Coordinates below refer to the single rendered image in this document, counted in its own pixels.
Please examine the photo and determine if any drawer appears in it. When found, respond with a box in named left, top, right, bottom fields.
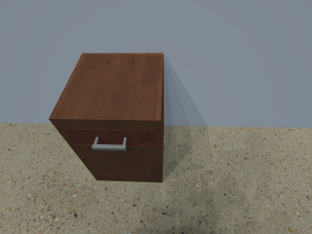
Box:
left=62, top=128, right=157, bottom=146

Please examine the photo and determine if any handle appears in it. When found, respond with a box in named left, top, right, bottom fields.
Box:
left=92, top=136, right=127, bottom=151

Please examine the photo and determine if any cabinet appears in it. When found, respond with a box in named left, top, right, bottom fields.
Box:
left=49, top=53, right=164, bottom=183

